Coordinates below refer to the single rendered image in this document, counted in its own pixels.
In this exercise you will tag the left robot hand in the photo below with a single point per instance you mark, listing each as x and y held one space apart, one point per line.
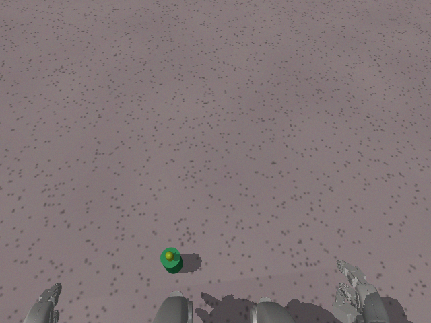
43 311

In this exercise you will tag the bottle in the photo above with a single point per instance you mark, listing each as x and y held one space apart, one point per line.
171 260

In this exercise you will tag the right robot hand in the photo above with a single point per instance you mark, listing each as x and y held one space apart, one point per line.
366 303

